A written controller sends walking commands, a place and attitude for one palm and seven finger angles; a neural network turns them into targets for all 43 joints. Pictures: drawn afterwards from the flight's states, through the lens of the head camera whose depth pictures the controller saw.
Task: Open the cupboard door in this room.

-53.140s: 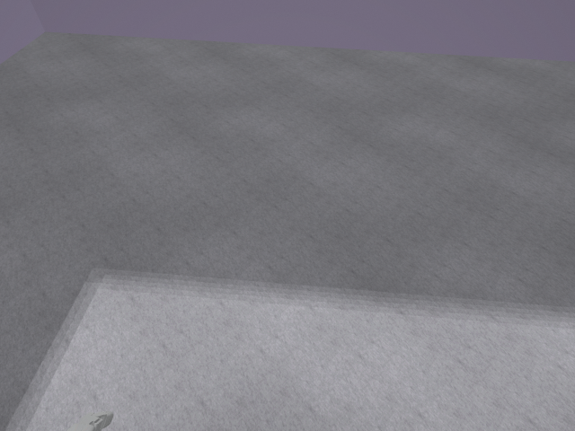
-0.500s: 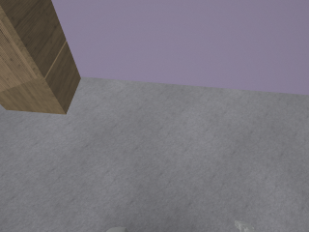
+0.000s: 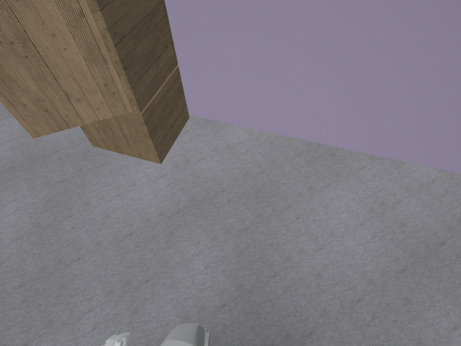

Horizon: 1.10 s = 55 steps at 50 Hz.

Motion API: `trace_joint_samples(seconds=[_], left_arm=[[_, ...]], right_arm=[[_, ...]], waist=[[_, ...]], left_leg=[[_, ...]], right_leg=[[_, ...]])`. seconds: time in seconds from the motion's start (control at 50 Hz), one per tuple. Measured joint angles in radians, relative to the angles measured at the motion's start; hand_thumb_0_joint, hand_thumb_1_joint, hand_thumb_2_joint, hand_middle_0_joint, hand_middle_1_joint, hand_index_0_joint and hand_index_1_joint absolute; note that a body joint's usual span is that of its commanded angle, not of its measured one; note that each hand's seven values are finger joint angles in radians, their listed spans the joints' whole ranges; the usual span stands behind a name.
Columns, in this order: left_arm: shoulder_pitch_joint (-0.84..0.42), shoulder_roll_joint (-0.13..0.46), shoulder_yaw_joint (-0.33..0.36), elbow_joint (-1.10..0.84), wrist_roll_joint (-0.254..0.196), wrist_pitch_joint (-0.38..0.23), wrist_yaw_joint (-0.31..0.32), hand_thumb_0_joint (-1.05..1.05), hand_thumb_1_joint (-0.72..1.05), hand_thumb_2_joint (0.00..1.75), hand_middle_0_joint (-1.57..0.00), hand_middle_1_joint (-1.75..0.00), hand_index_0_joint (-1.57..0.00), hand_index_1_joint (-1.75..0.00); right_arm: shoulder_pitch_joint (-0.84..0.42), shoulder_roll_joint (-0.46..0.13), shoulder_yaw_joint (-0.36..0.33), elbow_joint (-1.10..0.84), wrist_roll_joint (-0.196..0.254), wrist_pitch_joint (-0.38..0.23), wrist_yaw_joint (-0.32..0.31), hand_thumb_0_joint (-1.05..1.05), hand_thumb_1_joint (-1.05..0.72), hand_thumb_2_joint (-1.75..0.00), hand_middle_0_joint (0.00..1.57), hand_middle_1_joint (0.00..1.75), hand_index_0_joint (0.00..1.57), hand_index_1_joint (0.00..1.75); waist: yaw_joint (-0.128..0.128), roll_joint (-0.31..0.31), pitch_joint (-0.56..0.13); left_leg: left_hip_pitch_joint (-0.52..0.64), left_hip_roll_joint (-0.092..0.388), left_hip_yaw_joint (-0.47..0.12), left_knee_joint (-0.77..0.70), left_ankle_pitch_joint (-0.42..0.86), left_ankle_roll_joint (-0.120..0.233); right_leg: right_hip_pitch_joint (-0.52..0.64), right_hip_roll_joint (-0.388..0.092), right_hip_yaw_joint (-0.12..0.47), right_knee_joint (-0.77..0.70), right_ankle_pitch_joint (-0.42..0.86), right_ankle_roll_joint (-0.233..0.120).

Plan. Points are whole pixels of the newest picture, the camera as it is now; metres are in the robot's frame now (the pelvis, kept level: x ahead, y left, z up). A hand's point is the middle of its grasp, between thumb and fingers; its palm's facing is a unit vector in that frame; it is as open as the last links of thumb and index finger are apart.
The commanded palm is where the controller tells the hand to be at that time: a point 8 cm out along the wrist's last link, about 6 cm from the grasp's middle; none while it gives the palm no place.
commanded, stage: turn to face it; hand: left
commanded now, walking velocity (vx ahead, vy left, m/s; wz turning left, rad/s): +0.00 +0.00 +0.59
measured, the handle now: out of the picture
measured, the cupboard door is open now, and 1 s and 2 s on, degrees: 40 40 40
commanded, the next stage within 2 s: take the last steps up to it in 0.58 s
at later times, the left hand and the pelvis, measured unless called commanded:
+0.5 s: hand out of the picture +0.04 +0.23 -0.16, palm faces +0.28 -0.92 -0.26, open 7.4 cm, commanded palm none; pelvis +0.02 +0.01 +0.00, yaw +14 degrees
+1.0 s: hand out of the picture -0.06 +0.21 -0.19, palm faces +0.47 -0.86 -0.19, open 7.4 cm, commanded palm none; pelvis +0.04 +0.04 -0.01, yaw +24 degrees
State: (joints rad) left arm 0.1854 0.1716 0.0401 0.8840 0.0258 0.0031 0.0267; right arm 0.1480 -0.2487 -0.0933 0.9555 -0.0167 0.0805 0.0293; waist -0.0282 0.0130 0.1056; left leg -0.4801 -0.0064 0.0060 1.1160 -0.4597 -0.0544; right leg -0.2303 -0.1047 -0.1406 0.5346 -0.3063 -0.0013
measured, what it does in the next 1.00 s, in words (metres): steps on the spot, turning left: left foot, then right foot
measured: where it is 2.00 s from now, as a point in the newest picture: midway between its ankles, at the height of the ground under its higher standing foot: (183, 312)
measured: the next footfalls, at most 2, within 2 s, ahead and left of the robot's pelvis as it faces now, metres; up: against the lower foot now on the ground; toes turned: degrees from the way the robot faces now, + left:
left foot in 0.18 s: +0.04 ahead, +0.13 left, +0.00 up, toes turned +13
right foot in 0.56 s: +0.09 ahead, -0.11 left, +0.00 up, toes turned +11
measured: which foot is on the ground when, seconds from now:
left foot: up 0.00-0.16, down 0.18-0.56, up 0.58-0.92, down 0.94-1.00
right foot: down 0.00-0.18, up 0.20-0.54, down 0.56-0.94, up 0.96-1.00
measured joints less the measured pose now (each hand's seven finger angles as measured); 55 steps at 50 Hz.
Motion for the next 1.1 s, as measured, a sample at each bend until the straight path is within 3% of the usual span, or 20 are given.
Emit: trace_joint_samples(seconds=[0.12,0.18,0.2,0.24,0.28,0.34,0.44,0.5,0.54,0.56,0.62,0.66,0.7,0.76,0.88,0.94,0.96,1.0,1.04,1.1], left_arm=[[0.029,0.011,0.008,0.019,0.004,-0.005,-0.006,0.0,0.91,0.9,-0.21,-0.3,-0.2,-0.3],[0.054,0.033,0.02,0.029,-0.003,-0.001,-0.011,0.0,0.91,0.9,-0.21,-0.3,-0.2,-0.3],[0.059,0.042,0.024,0.033,-0.007,0.006,-0.013,0.0,0.91,0.9,-0.21,-0.3,-0.2,-0.3],[0.049,0.066,0.033,0.05,-0.008,0.034,-0.007,0.0,0.91,0.9,-0.21,-0.3,-0.2,-0.3],[0.037,0.078,0.039,0.068,-0.008,0.052,-0.002,0.01,0.91,0.9,-0.2,-0.3,-0.2,-0.3],[0.018,0.082,0.043,0.073,-0.007,0.055,-0.008,0.01,0.91,0.9,-0.2,-0.3,-0.19,-0.3],[-0.001,0.068,0.035,0.055,-0.009,0.044,-0.013,0.01,0.91,0.9,-0.2,-0.29,-0.19,-0.3],[-0.006,0.053,0.028,0.047,-0.01,0.034,-0.014,0.01,0.91,0.9,-0.2,-0.29,-0.19,-0.3],[0.0,0.046,0.022,0.043,-0.011,0.019,-0.015,0.0,0.91,0.9,-0.2,-0.29,-0.19,-0.3],[0.007,0.044,0.02,0.041,-0.008,0.008,-0.013,0.0,0.91,0.9,-0.2,-0.29,-0.19,-0.3],[0.01,0.007,0.008,0.057,-0.001,-0.005,-0.007,0.0,0.91,0.9,-0.2,-0.3,-0.19,-0.3],[0.023,-0.011,0.001,0.064,-0.001,-0.007,-0.005,0.0,0.91,0.9,-0.2,-0.3,-0.2,-0.3],[0.035,-0.022,-0.002,0.074,0.0,-0.007,-0.003,0.0,0.91,0.9,-0.2,-0.3,-0.2,-0.3],[0.051,-0.019,0.006,0.092,0.002,-0.013,0.0,0.0,0.92,0.9,-0.2,-0.3,-0.2,-0.3],[0.089,0.01,0.024,0.125,0.007,-0.029,-0.018,0.0,0.92,0.9,-0.21,-0.3,-0.2,-0.3],[0.12,0.028,0.036,0.147,0.001,-0.019,-0.025,0.0,0.92,0.9,-0.21,-0.3,-0.2,-0.3],[0.125,0.033,0.041,0.155,-0.002,-0.008,-0.028,0.0,0.91,0.9,-0.21,-0.3,-0.2,-0.3],[0.123,0.043,0.043,0.175,0.0,0.018,-0.028,0.0,0.91,0.9,-0.2,-0.3,-0.2,-0.3],[0.108,0.047,0.044,0.189,0.002,0.029,-0.031,0.01,0.91,0.9,-0.2,-0.3,-0.2,-0.3],[0.073,0.047,0.041,0.18,0.004,0.018,-0.04,0.01,0.91,0.9,-0.2,-0.29,-0.19,-0.3]], right_arm=[[-0.029,0.015,0.015,-0.004,0.005,-0.009,0.006,0.01,-0.91,-0.9,0.19,0.3,0.2,0.3],[-0.039,0.015,0.023,-0.021,0.003,-0.026,0.008,0.01,-0.91,-0.9,0.2,0.3,0.2,0.3],[-0.041,0.014,0.021,-0.03,0.0,-0.037,0.007,0.01,-0.91,-0.9,0.2,0.3,0.2,0.3],[-0.048,0.026,0.025,-0.035,-0.004,-0.049,-0.001,0.01,-0.91,-0.9,0.2,0.3,0.2,0.3],[-0.042,0.034,0.032,-0.04,-0.008,-0.055,-0.013,0.01,-0.91,-0.9,0.2,0.3,0.2,0.3],[-0.03,0.042,0.04,-0.037,-0.011,-0.06,-0.027,0.0,-0.91,-0.9,0.2,0.3,0.2,0.3],[-0.007,0.052,0.049,-0.018,-0.013,-0.057,-0.029,0.0,-0.9,-0.9,0.2,0.3,0.21,0.3],[0.006,0.056,0.048,-0.005,-0.013,-0.047,-0.027,0.0,-0.9,-0.9,0.2,0.3,0.21,0.3],[0.017,0.059,0.046,0.005,-0.009,-0.041,-0.025,0.01,-0.9,-0.9,0.2,0.3,0.21,0.3],[0.023,0.06,0.044,0.008,-0.004,-0.039,-0.024,0.01,-0.9,-0.9,0.2,0.3,0.21,0.3],[0.023,0.042,0.029,0.028,0.001,-0.022,-0.021,0.01,-0.9,-0.9,0.2,0.3,0.21,0.3],[0.019,0.036,0.023,0.043,0.002,-0.012,-0.019,0.01,-0.91,-0.9,0.2,0.3,0.2,0.3],[0.018,0.036,0.02,0.054,0.003,-0.011,-0.017,0.01,-0.91,-0.9,0.2,0.3,0.2,0.3],[0.023,0.044,0.022,0.065,0.003,-0.017,-0.015,0.01,-0.91,-0.9,0.2,0.3,0.2,0.3],[0.024,0.055,0.03,0.078,0.001,-0.033,-0.003,0.01,-0.91,-0.9,0.2,0.3,0.2,0.3],[0.031,0.054,0.036,0.063,-0.002,-0.059,-0.002,0.01,-0.91,-0.9,0.2,0.3,0.2,0.3],[0.032,0.055,0.035,0.057,-0.007,-0.069,-0.005,0.01,-0.91,-0.9,0.2,0.3,0.2,0.3],[0.04,0.06,0.037,0.046,-0.013,-0.085,-0.014,0.01,-0.91,-0.9,0.2,0.3,0.2,0.3],[0.066,0.068,0.043,0.041,-0.013,-0.099,-0.026,0.0,-0.91,-0.9,0.2,0.3,0.2,0.3],[0.113,0.081,0.056,0.058,-0.01,-0.116,-0.035,0.0,-0.91,-0.9,0.2,0.3,0.2,0.3]], waist=[[0.022,-0.049,0.014],[0.032,-0.06,0.008],[0.028,-0.058,0.002],[0.038,-0.078,0.008],[0.043,-0.074,-0.001],[0.044,-0.056,-0.01],[0.04,-0.022,-0.021],[0.032,-0.002,-0.028],[0.031,0.001,-0.036],[0.033,-0.005,-0.043],[0.026,0.028,-0.029],[0.026,0.026,-0.024],[0.023,0.014,-0.022],[0.027,-0.012,-0.023],[0.06,-0.058,-0.028],[0.063,-0.07,-0.04],[0.061,-0.073,-0.04],[0.061,-0.075,-0.039],[0.054,-0.067,-0.046],[0.049,-0.056,-0.05]], left_leg=[[0.097,0.02,0.064,-0.305,-0.003,0.003],[0.182,0.016,0.09,-0.521,0.14,0.025],[0.175,0.017,0.086,-0.537,0.229,0.062],[0.154,0.004,0.08,-0.479,0.182,0.094],[0.159,0.001,0.066,-0.486,0.145,0.096],[0.182,-0.001,0.04,-0.548,0.176,0.086],[0.209,0.001,0.004,-0.612,0.214,0.081],[0.204,0.003,-0.018,-0.603,0.211,0.067],[0.19,-0.003,-0.028,-0.571,0.195,0.054],[0.174,-0.011,-0.027,-0.541,0.179,0.048],[0.1,-0.019,-0.044,-0.298,-0.006,0.041],[0.056,-0.022,-0.032,-0.132,-0.019,0.034],[0.042,-0.016,-0.017,-0.072,-0.006,0.026],[0.073,-0.001,0.008,-0.151,-0.006,0.015],[0.161,0.011,0.062,-0.394,-0.004,0.022],[0.238,0.005,0.085,-0.589,0.1,0.051],[0.233,-0.002,0.085,-0.587,0.17,0.077],[0.234,-0.01,0.093,-0.553,0.157,0.11],[0.264,-0.019,0.09,-0.586,0.14,0.122],[0.329,-0.036,0.079,-0.686,0.173,0.124]], right_leg=[[0.027,-0.047,-0.079,0.003,-0.02,0.017],[0.004,-0.07,-0.112,0.088,-0.071,0.038],[-0.025,-0.072,-0.104,0.164,-0.11,0.052],[-0.098,-0.057,-0.016,0.349,-0.229,0.063],[-0.162,-0.027,0.042,0.483,-0.242,0.068],[-0.214,-0.001,0.086,0.54,-0.186,0.073],[-0.199,0.024,0.102,0.401,-0.147,0.074],[-0.14,0.045,0.093,0.252,-0.117,0.068],[-0.071,0.054,0.082,0.098,-0.029,0.061],[-0.047,0.05,0.085,0.036,0.012,0.044],[-0.035,0.052,0.052,0.061,-0.016,-0.003],[-0.012,0.045,0.041,0.034,-0.014,-0.01],[0.01,0.036,0.031,-0.003,0.003,-0.007],[0.036,0.022,0.012,-0.044,0.019,-0.004],[0.057,-0.014,-0.03,-0.057,0.008,0.023],[0.042,-0.039,-0.046,0.012,-0.04,0.049],[0.017,-0.046,-0.038,0.085,-0.099,0.049],[-0.067,-0.036,0.015,0.301,-0.194,0.032],[-0.153,-0.02,0.048,0.476,-0.169,0.02],[-0.246,-0.015,0.067,0.57,-0.071,0.019]])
